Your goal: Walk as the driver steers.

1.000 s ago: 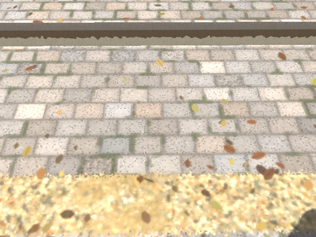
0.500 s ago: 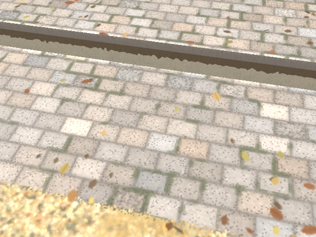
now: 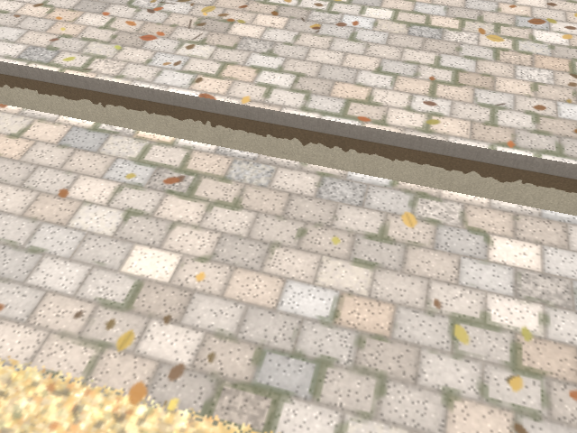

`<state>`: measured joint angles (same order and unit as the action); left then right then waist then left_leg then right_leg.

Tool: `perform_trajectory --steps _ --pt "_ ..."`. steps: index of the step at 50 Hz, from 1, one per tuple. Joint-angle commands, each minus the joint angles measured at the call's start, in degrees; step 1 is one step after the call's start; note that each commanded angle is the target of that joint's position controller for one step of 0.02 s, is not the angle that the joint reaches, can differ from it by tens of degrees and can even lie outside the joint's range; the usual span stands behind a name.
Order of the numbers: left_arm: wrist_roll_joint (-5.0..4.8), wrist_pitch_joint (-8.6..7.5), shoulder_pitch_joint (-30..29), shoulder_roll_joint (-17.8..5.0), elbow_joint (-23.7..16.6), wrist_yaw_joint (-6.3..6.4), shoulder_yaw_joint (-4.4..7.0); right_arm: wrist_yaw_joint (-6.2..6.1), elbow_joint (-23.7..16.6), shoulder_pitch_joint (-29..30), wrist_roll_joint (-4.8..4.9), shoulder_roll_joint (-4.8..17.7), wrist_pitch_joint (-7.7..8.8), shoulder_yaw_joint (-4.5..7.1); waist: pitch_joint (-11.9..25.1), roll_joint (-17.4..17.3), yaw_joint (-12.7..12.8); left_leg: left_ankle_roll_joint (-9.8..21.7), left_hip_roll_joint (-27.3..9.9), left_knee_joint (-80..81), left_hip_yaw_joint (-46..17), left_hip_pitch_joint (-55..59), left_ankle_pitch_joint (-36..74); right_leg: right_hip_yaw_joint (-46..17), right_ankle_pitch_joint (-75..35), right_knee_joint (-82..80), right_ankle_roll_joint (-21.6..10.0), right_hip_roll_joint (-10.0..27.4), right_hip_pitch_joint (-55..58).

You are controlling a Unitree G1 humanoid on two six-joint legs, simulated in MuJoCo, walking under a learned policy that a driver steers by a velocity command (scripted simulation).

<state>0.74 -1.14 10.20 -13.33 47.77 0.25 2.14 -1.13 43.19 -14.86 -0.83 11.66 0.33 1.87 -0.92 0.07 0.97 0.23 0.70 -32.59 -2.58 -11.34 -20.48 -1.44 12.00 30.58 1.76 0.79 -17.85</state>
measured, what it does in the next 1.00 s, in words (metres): stands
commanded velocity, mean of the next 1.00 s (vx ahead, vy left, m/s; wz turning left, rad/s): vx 0.00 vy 0.00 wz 0.01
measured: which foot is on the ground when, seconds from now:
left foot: down 0.00-1.00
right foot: down 0.00-1.00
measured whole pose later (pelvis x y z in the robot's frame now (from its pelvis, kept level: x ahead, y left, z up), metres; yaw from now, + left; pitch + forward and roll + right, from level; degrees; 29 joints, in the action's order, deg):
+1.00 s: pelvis +0.01 +0.01 +0.01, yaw -1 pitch -1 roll +0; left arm -0.1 1.0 10.5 -11.7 64.8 2.9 2.6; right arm -1.8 59.0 -18.7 -0.2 10.3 1.0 1.2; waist -2.1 0.4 0.7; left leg 1.1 1.5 -27.0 -0.8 -6.9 -18.8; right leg -3.0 11.4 27.5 2.6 1.8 -14.9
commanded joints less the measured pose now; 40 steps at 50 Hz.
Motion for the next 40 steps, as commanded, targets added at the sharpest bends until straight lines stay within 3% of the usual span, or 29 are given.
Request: perform_trajectory --steps 1,12,27,40 --pt "-0.23 -0.54 -1.5 -5.5 -2.1 0.39 1.34 -0.25 -2.9 -1.0 0.19 6.8 0.78 1.85 1.9 -0.5 -0.3 1.8 -3.6 7.5 -3.7 -5.3 11.0 -2.0 -10.6 -1.8 -1.5 1.9 7.0" --pt "-0.71 0.72 -2.3 -5.9 3.6 1.48 1.71 -0.23 0.2 -2.1 0.38 6.0 0.86 2.02 2.0 -0.7 -0.3 1.7 -2.8 7.7 -2.4 -3.5 16.7 -2.1 -13.0 -1.3 -1.4 2.1 8.8" --pt "-0.8 1.59 -2.3 -5.4 11.0 2.35 1.92 -0.74 7.0 -4.2 0.48 5.6 1.09 1.66 -0.3 -0.5 -0.1 1.4 -2.2 10.6 -1.4 -3.5 13.1 -1.7 -10.4 -3.6 -1.1 1.7 9.5" --pt "-0.83 1.77 -0.3 -4.7 14.6 2.72 1.6 -0.85 12.4 -6.3 0.57 4.6 1.06 0.77 -1.7 -0.5 -0.2 1.3 -1.8 12.1 -0.7 -3.7 10.5 -1.3 -8.6 -5.0 -1.1 1.3 8.9"
Keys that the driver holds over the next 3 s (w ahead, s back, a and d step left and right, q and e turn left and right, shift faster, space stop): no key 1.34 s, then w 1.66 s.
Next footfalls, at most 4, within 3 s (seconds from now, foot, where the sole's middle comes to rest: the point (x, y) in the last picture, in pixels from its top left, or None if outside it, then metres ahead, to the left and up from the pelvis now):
2.08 left None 0.49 0.10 -0.77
2.64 right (358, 327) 0.80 -0.14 -0.77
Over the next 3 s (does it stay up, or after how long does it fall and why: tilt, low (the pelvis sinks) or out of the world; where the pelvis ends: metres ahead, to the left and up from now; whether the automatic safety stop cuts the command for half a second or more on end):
stays up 0.81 -0.06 0.02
